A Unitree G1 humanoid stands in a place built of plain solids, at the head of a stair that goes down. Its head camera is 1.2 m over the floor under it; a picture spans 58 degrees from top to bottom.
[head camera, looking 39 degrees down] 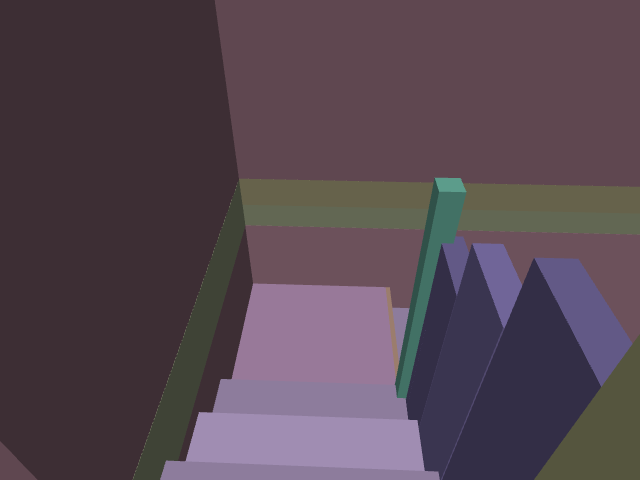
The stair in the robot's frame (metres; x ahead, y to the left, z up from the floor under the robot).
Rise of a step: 0.19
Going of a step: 0.27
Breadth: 0.85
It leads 2 degrees to the right of straight ahead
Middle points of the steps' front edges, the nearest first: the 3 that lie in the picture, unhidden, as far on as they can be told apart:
0.60 0.06 -0.19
0.87 0.05 -0.38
1.14 0.04 -0.57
